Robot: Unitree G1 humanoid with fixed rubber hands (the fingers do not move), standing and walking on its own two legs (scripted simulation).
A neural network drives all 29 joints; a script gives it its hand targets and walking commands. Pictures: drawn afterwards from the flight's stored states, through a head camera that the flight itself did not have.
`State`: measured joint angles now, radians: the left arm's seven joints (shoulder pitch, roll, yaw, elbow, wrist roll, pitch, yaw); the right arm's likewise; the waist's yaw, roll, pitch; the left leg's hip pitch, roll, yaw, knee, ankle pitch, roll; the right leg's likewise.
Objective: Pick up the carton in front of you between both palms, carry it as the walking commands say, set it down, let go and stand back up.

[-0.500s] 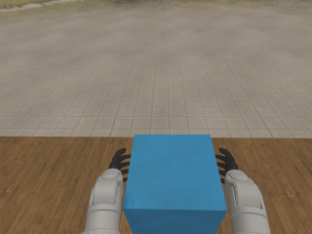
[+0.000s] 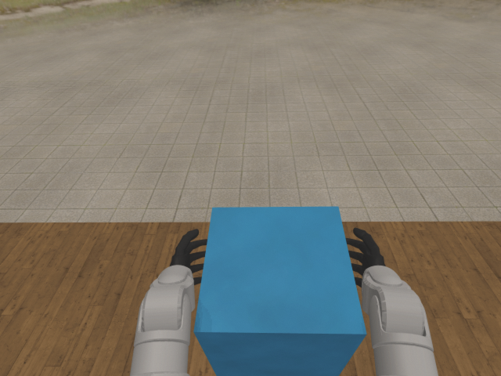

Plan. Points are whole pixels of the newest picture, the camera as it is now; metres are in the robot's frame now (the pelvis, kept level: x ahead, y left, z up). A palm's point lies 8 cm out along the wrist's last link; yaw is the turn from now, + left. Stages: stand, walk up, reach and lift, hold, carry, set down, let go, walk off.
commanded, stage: carry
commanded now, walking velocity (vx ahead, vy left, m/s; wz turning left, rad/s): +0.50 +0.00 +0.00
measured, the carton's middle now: (275, 297) +0.29 +0.00 +0.00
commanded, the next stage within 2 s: none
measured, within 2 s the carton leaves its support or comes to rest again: neither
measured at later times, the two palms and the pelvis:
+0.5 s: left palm (221, 187) +0.49 +0.11 +0.08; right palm (369, 190) +0.48 -0.19 +0.08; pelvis +0.22 -0.03 -0.01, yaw +2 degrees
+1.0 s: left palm (222, 126) +0.81 +0.15 +0.05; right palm (325, 128) +0.79 -0.15 +0.06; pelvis +0.54 +0.02 +0.00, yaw -3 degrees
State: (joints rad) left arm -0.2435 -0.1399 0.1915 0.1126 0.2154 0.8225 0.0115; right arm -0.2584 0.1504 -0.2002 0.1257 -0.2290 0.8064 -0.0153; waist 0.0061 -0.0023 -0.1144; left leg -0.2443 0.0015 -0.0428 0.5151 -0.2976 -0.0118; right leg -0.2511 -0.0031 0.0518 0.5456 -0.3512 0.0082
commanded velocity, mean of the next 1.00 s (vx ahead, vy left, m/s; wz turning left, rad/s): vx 0.50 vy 0.00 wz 0.00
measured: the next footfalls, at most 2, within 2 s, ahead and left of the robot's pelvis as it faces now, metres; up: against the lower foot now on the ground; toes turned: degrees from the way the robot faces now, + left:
right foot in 0.44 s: +0.27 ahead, -0.11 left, +0.00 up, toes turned -9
left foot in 0.86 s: +0.63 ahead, +0.08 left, +0.00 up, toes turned +12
